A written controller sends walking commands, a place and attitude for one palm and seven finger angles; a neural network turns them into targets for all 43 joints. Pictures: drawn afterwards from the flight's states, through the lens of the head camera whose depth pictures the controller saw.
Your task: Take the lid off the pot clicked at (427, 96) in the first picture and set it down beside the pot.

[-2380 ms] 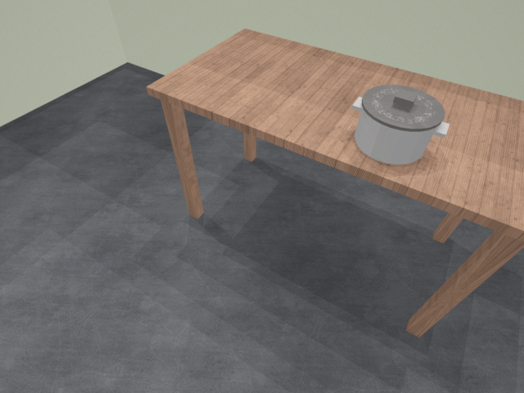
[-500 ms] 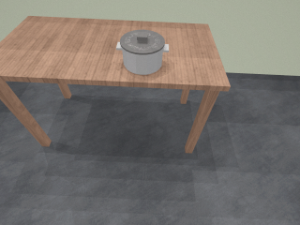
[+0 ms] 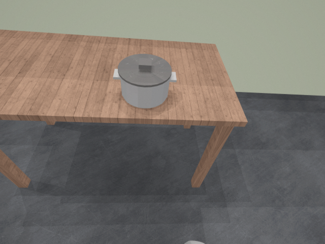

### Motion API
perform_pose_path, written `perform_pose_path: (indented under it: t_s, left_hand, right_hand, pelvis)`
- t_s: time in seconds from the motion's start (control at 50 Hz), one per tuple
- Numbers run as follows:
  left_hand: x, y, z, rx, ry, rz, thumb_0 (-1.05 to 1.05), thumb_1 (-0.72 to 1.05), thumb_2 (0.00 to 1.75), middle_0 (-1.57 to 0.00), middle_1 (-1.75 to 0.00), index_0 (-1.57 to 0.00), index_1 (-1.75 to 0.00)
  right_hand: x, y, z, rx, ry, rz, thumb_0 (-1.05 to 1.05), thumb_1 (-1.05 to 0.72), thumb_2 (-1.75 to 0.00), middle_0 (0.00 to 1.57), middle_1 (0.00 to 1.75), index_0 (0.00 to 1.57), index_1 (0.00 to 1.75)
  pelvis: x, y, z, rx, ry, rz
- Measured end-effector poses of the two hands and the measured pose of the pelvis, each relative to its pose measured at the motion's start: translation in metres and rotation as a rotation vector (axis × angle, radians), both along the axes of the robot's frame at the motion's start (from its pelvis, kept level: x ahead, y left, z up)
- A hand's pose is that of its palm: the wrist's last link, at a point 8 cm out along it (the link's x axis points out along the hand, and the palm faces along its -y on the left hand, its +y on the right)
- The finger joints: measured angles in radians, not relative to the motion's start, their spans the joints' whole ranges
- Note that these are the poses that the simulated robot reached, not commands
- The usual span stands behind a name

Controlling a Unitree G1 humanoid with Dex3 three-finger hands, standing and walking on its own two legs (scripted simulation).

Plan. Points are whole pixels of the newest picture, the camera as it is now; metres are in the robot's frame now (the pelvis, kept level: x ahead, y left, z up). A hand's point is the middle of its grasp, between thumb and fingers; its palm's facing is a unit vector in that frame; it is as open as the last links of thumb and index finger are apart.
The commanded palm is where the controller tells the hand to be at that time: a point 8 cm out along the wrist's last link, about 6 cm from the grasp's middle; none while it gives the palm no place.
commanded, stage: take the last steps up to it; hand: left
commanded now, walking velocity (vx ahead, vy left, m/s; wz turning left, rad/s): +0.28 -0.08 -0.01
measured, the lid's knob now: (145, 63) +0.69 +0.10 +0.06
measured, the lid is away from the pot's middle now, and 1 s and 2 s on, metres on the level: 0.00 0.00 0.00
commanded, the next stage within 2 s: come to a stop and stand still in 0.26 s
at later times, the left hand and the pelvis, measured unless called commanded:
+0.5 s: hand (117, 217) +0.23 +0.13 -0.18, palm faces +0.05 -0.98 -0.20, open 7.2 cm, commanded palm none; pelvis +0.18 -0.05 +0.00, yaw +0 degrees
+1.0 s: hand (115, 232) +0.19 +0.14 -0.19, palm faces +0.02 -0.96 -0.26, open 7.4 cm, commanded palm none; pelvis +0.17 -0.06 -0.03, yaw +0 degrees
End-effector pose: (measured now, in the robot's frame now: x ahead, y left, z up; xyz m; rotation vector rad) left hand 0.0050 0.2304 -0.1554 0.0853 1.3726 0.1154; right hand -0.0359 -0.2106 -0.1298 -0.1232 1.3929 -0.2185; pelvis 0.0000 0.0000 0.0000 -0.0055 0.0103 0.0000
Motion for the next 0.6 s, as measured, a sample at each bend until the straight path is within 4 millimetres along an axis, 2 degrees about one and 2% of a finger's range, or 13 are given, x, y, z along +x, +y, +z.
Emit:
perform_pose_path:
  t_s: [0.08,0.14,0.24,0.28,0.34,0.44,0.52,0.6]
  left_hand:
    - [0.060,-0.003,0.012,0.017,-0.073,-0.023,0.01,0.91,0.90,-0.20,-0.30,-0.20,-0.29]
    - [0.106,-0.012,0.015,0.029,-0.109,-0.055,0.01,0.92,0.90,-0.20,-0.30,-0.20,-0.29]
    - [0.183,-0.038,0.010,0.049,-0.181,-0.100,0.01,0.91,0.90,-0.20,-0.30,-0.20,-0.29]
    - [0.203,-0.048,0.007,0.057,-0.220,-0.086,0.01,0.91,0.90,-0.20,-0.30,-0.20,-0.29]
    - [0.212,-0.059,0.009,0.050,-0.222,-0.050,0.00,0.91,0.90,-0.20,-0.30,-0.20,-0.29]
    - [0.214,-0.052,0.015,0.089,-0.172,0.001,-0.02,0.95,0.90,-0.20,-0.30,-0.20,-0.30]
    - [0.211,-0.048,0.007,0.072,-0.096,0.004,-0.01,0.94,0.90,-0.20,-0.30,-0.20,-0.30]
    - [0.210,-0.041,-0.008,0.051,-0.041,0.032,0.00,0.92,0.90,-0.20,-0.30,-0.20,-0.30]
  right_hand:
    - [0.005,0.009,0.000,0.048,0.070,-0.031,0.01,-0.91,-0.89,0.20,0.30,0.20,0.30]
    - [0.014,0.007,-0.005,0.074,0.109,-0.061,0.01,-0.91,-0.89,0.20,0.30,0.20,0.30]
    - [0.039,-0.013,-0.022,0.099,0.168,-0.093,0.01,-0.91,-0.89,0.20,0.30,0.20,0.30]
    - [0.057,-0.027,-0.031,0.100,0.190,-0.081,0.01,-0.91,-0.89,0.20,0.30,0.20,0.30]
    - [0.102,-0.049,-0.031,0.067,0.159,-0.045,0.01,-0.91,-0.89,0.20,0.30,0.20,0.30]
    - [0.203,-0.073,-0.018,0.000,-0.015,0.024,0.01,-0.91,-0.89,0.20,0.30,0.20,0.30]
    - [0.273,-0.072,-0.011,-0.027,-0.142,0.066,0.01,-0.92,-0.89,0.20,0.30,0.20,0.30]
    - [0.320,-0.058,-0.006,-0.038,-0.210,0.105,0.00,-0.92,-0.89,0.20,0.30,0.20,0.30]
  pelvis:
    - [0.028,-0.004,0.005,0.001,0.006,-0.004]
    - [0.051,-0.012,0.003,0.008,0.008,-0.006]
    - [0.098,-0.036,-0.012,0.022,0.004,0.000]
    - [0.114,-0.044,-0.019,0.012,-0.004,0.009]
    - [0.133,-0.049,-0.015,-0.004,-0.011,0.014]
    - [0.163,-0.052,-0.005,-0.017,-0.001,0.019]
    - [0.183,-0.045,-0.006,-0.029,-0.010,0.003]
    - [0.199,-0.038,-0.012,-0.023,-0.035,-0.001]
